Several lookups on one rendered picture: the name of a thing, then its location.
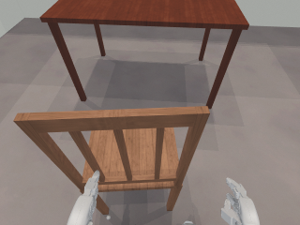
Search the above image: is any chair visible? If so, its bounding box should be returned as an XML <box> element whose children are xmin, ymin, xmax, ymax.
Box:
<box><xmin>13</xmin><ymin>106</ymin><xmax>210</xmax><ymax>215</ymax></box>

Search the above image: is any right robot hand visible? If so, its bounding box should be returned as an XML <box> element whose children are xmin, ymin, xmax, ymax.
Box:
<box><xmin>221</xmin><ymin>177</ymin><xmax>260</xmax><ymax>225</ymax></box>

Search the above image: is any left robot hand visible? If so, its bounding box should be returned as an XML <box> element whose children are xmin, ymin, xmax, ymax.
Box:
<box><xmin>67</xmin><ymin>170</ymin><xmax>100</xmax><ymax>225</ymax></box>

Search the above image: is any table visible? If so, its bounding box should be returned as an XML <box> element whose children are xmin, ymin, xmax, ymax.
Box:
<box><xmin>39</xmin><ymin>0</ymin><xmax>249</xmax><ymax>109</ymax></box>

